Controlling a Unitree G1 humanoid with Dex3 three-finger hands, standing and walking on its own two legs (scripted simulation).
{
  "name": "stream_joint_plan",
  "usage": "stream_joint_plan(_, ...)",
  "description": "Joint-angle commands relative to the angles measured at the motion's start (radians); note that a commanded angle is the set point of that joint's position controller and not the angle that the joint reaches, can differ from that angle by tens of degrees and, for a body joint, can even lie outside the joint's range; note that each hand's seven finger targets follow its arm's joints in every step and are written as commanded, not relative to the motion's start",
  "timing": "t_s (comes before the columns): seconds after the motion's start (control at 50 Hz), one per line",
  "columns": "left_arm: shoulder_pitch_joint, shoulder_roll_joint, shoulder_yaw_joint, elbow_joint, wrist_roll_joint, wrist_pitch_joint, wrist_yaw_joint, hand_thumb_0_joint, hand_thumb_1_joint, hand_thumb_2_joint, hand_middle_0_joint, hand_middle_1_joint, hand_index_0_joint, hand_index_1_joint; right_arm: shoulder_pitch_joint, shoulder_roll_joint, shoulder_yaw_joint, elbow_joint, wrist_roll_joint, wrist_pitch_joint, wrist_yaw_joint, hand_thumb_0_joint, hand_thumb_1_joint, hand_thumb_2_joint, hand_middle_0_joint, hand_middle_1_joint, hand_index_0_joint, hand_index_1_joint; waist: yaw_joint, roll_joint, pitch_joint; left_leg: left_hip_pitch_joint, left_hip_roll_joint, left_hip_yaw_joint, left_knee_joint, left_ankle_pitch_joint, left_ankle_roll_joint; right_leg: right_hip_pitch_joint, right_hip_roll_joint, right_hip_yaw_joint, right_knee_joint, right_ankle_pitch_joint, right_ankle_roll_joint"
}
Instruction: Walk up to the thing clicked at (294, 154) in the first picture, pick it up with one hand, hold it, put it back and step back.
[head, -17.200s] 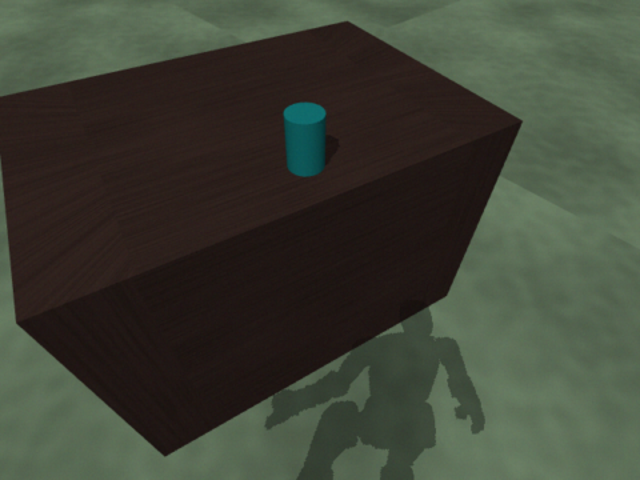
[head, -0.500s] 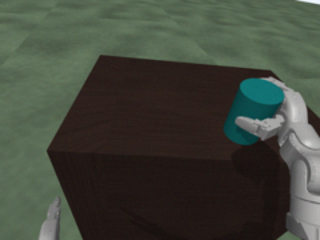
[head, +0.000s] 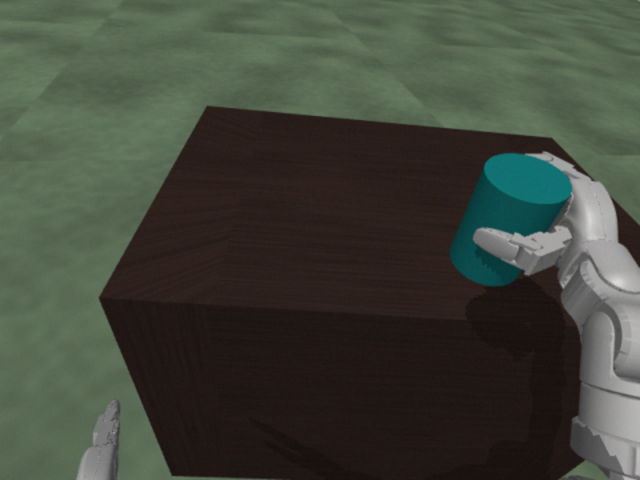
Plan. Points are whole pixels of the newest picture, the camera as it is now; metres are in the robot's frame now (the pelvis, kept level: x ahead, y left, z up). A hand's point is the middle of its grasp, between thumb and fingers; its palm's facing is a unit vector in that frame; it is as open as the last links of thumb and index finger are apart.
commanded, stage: hold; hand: right
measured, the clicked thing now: (503, 222) +0.33 -0.17 +0.24
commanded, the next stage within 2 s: crouch in 1.30 s
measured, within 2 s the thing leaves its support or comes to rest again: neither
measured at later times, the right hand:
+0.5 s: hand (509, 217) +0.33 -0.17 +0.25, palm faces +0.11 +0.99 -0.05, open 11.1 cm
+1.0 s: hand (511, 226) +0.32 -0.17 +0.24, palm faces +0.11 +0.99 -0.05, open 11.1 cm
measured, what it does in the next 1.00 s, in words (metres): stands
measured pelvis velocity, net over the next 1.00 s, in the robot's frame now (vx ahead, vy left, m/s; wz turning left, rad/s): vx -0.01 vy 0.00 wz -0.01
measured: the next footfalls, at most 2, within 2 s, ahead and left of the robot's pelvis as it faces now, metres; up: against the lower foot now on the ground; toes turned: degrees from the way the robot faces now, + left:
none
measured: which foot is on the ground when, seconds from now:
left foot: down 0.00-1.00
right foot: down 0.00-1.00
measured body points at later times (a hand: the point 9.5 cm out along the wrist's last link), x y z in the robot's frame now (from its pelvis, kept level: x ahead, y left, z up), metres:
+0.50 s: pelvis -0.01 +0.00 +0.00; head -0.05 +0.03 +0.45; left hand +0.17 +0.26 -0.06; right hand +0.32 -0.23 +0.25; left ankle +0.03 +0.12 -0.73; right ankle +0.01 -0.13 -0.73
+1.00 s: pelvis -0.01 +0.00 +0.00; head -0.06 +0.03 +0.45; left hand +0.17 +0.26 -0.06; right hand +0.31 -0.22 +0.25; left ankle +0.03 +0.12 -0.73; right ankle +0.01 -0.13 -0.73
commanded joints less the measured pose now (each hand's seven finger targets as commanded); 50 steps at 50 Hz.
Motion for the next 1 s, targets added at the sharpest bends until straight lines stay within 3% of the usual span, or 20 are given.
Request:
stream_joint_plan(0.0, -0.196, 0.121, 0.034, -0.195, 0.007, -0.067, 0.012, 0.000, -0.553, 0.055, -0.046, -0.050, -0.045, -0.051, -0.550, -0.225, -0.080, -0.332, 0.020, -0.130, -0.004, 0.000, -0.009, -1.299, 1.206, 1.415, 1.268, 1.415, -0.003, 0.026, -0.247, 0.062, -0.015, 0.029, -0.108, 0.125, -0.009, 0.069, 0.023, -0.016, -0.090, 0.146, -0.027)
stream_joint_plan(0.04, -0.187, 0.139, 0.044, -0.213, 0.006, -0.074, 0.016, 0.000, -0.554, 0.055, -0.045, -0.048, -0.044, -0.050, -0.518, -0.247, -0.104, -0.329, 0.025, -0.128, -0.006, 0.000, -0.020, -1.284, 1.203, 1.402, 1.263, 1.402, -0.005, 0.054, -0.249, 0.074, -0.015, 0.032, -0.105, 0.149, -0.014, 0.072, 0.025, -0.019, -0.085, 0.163, -0.029)
stream_joint_plan(0.08, -0.150, 0.105, 0.022, -0.173, 0.006, -0.066, 0.016, 0.000, -0.550, 0.054, -0.046, -0.050, -0.046, -0.050, -0.514, -0.232, -0.096, -0.335, 0.030, -0.132, -0.002, 0.000, -0.022, -1.278, 1.196, 1.394, 1.256, 1.394, 0.002, 0.059, -0.227, 0.057, -0.012, 0.028, -0.109, 0.147, -0.016, 0.073, 0.030, -0.025, -0.078, 0.156, -0.033)
stream_joint_plan(0.12, -0.139, 0.142, 0.066, -0.185, 0.010, -0.071, 0.020, 0.000, -0.554, 0.056, -0.046, -0.049, -0.044, -0.052, -0.501, -0.234, -0.107, -0.343, 0.032, -0.138, -0.004, 0.000, -0.024, -1.272, 1.194, 1.388, 1.253, 1.388, 0.012, 0.085, -0.248, 0.067, -0.014, 0.033, -0.109, 0.165, -0.020, 0.081, 0.030, -0.023, -0.079, 0.169, -0.034)
stream_joint_plan(0.14, -0.154, 0.139, 0.053, -0.198, 0.006, -0.074, 0.018, 0.000, -0.548, 0.052, -0.046, -0.051, -0.046, -0.051, -0.492, -0.240, -0.112, -0.327, 0.035, -0.137, -0.005, 0.000, -0.032, -1.275, 1.197, 1.391, 1.255, 1.391, 0.003, 0.081, -0.221, 0.060, -0.017, 0.036, -0.105, 0.167, -0.019, 0.070, 0.029, -0.021, -0.082, 0.176, -0.030)
stream_joint_plan(0.18, -0.124, 0.122, 0.049, -0.187, 0.006, -0.068, 0.015, 0.000, -0.548, 0.053, -0.047, -0.051, -0.047, -0.051, -0.530, -0.219, -0.084, -0.326, 0.033, -0.138, -0.005, 0.000, -0.006, -1.272, 1.185, 1.386, 1.246, 1.387, 0.019, 0.049, -0.205, 0.044, -0.018, 0.038, -0.104, 0.162, -0.015, 0.070, 0.026, -0.018, -0.088, 0.174, -0.027)
stream_joint_plan(0.26, -0.135, 0.090, 0.028, -0.113, 0.006, -0.071, 0.009, 0.000, -0.554, 0.058, -0.046, -0.050, -0.043, -0.053, -0.558, -0.214, -0.070, -0.312, 0.028, -0.132, -0.009, 0.000, -0.035, -1.277, 1.199, 1.392, 1.257, 1.393, 0.012, 0.009, -0.158, 0.017, -0.017, 0.035, -0.113, 0.110, -0.010, 0.051, 0.025, -0.014, -0.100, 0.119, -0.026)
stream_joint_plan(0.3, -0.181, 0.130, 0.056, -0.150, 0.009, -0.087, 0.013, 0.000, -0.552, 0.055, -0.047, -0.050, -0.045, -0.052, -0.558, -0.221, -0.075, -0.292, 0.028, -0.128, -0.009, 0.000, -0.035, -1.277, 1.199, 1.393, 1.257, 1.393, 0.010, 0.037, -0.173, 0.033, -0.018, 0.038, -0.113, 0.108, -0.015, 0.045, 0.025, -0.012, -0.100, 0.110, -0.027)
stream_joint_plan(0.36, -0.181, 0.113, 0.033, -0.147, 0.010, -0.089, 0.008, 0.000, -0.549, 0.053, -0.047, -0.049, -0.045, -0.051, -0.590, -0.213, -0.056, -0.283, 0.018, -0.129, -0.005, 0.000, -0.011, -1.287, 1.197, 1.402, 1.258, 1.402, 0.008, 0.000, -0.211, 0.043, -0.018, 0.040, -0.102, 0.125, -0.006, 0.058, 0.022, -0.006, -0.100, 0.138, -0.021)
stream_joint_plan(0.4, -0.191, 0.128, 0.047, -0.158, 0.011, -0.092, 0.011, 0.000, -0.546, 0.051, -0.047, -0.050, -0.047, -0.050, -0.577, -0.213, -0.068, -0.274, 0.023, -0.131, -0.005, 0.000, -0.012, -1.277, 1.193, 1.393, 1.252, 1.393, -0.003, 0.032, -0.229, 0.057, -0.020, 0.045, -0.100, 0.127, -0.010, 0.056, 0.020, -0.006, -0.098, 0.146, -0.021)
stream_joint_plan(0.44, -0.189, 0.122, 0.042, -0.160, 0.013, -0.087, 0.011, 0.000, -0.549, 0.052, -0.048, -0.049, -0.047, -0.050, -0.581, -0.257, -0.114, -0.297, 0.025, -0.134, -0.010, 0.000, -0.003, -1.274, 1.186, 1.389, 1.247, 1.389, -0.017, 0.042, -0.261, 0.082, -0.014, 0.041, -0.103, 0.126, -0.012, 0.051, 0.026, -0.013, -0.087, 0.142, -0.025)
stream_joint_plan(0.56, -0.182, 0.114, 0.033, -0.185, 0.012, -0.076, 0.014, 0.000, -0.551, 0.056, -0.044, -0.047, -0.042, -0.049, -0.563, -0.274, -0.130, -0.321, 0.024, -0.138, -0.022, 0.000, 0.014, -1.286, 1.201, 1.408, 1.263, 1.408, -0.027, 0.043, -0.273, 0.092, -0.011, 0.031, -0.101, 0.158, -0.011, 0.058, 0.029, -0.020, -0.080, 0.175, -0.025)
stream_joint_plan(0.64, -0.210, 0.113, 0.029, -0.185, 0.011, -0.076, 0.017, 0.000, -0.550, 0.055, -0.043, -0.048, -0.042, -0.049, -0.566, -0.236, -0.097, -0.304, 0.024, -0.132, -0.026, 0.000, 0.014, -1.300, 1.214, 1.425, 1.277, 1.425, -0.014, 0.044, -0.207, 0.065, -0.016, 0.033, -0.118, 0.076, -0.012, 0.028, 0.024, -0.017, -0.102, 0.090, -0.027)
stream_joint_plan(0.7, -0.201, 0.136, 0.045, -0.207, 0.010, -0.076, 0.017, 0.000, -0.548, 0.053, -0.043, -0.048, -0.043, -0.049, -0.557, -0.232, -0.082, -0.297, 0.019, -0.127, -0.019, 0.000, 0.031, -1.288, 1.199, 1.412, 1.263, 1.412, 0.002, 0.053, -0.214, 0.060, -0.020, 0.036, -0.115, 0.086, -0.012, 0.038, 0.024, -0.016, -0.102, 0.099, -0.027)
stream_joint_plan(0.78, -0.145, 0.105, 0.028, -0.152, 0.008, -0.068, 0.011, 0.000, -0.551, 0.054, -0.045, -0.049, -0.044, -0.050, -0.555, -0.203, -0.070, -0.251, 0.022, -0.120, -0.005, 0.000, 0.034, -1.283, 1.188, 1.403, 1.253, 1.403, 0.013, 0.044, -0.180, 0.036, -0.020, 0.035, -0.121, 0.084, -0.012, 0.044, 0.024, -0.019, -0.104, 0.093, -0.029)
stream_joint_plan(0.8, -0.168, 0.136, 0.054, -0.185, 0.005, -0.076, 0.013, 0.000, -0.552, 0.054, -0.045, -0.048, -0.043, -0.050, -0.558, -0.205, -0.070, -0.257, 0.025, -0.122, -0.001, 0.000, 0.036, -1.279, 1.189, 1.401, 1.253, 1.401, 0.020, 0.064, -0.186, 0.031, -0.022, 0.037, -0.121, 0.083, -0.014, 0.050, 0.023, -0.017, -0.107, 0.091, -0.030)
stream_joint_plan(0.82, -0.161, 0.144, 0.068, -0.160, 0.005, -0.078, 0.011, 0.000, -0.551, 0.055, -0.044, -0.048, -0.042, -0.050, -0.556, -0.206, -0.063, -0.265, 0.024, -0.123, 0.001, 0.000, 0.020, -1.277, 1.194, 1.399, 1.256, 1.399, 0.020, 0.048, -0.182, 0.026, -0.022, 0.037, -0.119, 0.084, -0.014, 0.049, 0.024, -0.018, -0.108, 0.088, -0.030)
stream_joint_plan(0.88, -0.161, 0.097, 0.021, -0.167, 0.004, -0.086, 0.001, 0.000, -0.553, 0.056, -0.045, -0.048, -0.043, -0.051, -0.585, -0.202, -0.054, -0.277, 0.017, -0.131, 0.004, 0.000, 0.016, -1.274, 1.189, 1.394, 1.251, 1.394, 0.013, 0.023, -0.174, 0.027, -0.020, 0.039, -0.123, 0.061, -0.011, 0.040, 0.025, -0.012, -0.116, 0.065, -0.028)
stream_joint_plan(0.96, -0.224, 0.151, 0.064, -0.229, 0.009, -0.107, 0.006, 0.000, -0.551, 0.055, -0.044, -0.049, -0.042, -0.050, -0.580, -0.226, -0.080, -0.300, 0.022, -0.148, -0.009, 0.000, -0.005, -1.271, 1.199, 1.394, 1.258, 1.394, 0.015, 0.069, -0.261, 0.064, -0.021, 0.040, -0.114, 0.094, -0.014, 0.066, 0.023, -0.011, -0.104, 0.093, -0.030)
stream_joint_plan(0.98, -0.190, 0.128, 0.051, -0.180, 0.009, -0.100, 0.005, 0.000, -0.552, 0.055, -0.045, -0.050, -0.044, -0.051, -0.596, -0.238, -0.083, -0.325, 0.023, -0.151, -0.013, 0.000, -0.015, -1.273, 1.198, 1.393, 1.257, 1.393, 0.004, 0.039, -0.238, 0.062, -0.017, 0.038, -0.114, 0.086, -0.013, 0.048, 0.027, -0.014, -0.102, 0.088, -0.028)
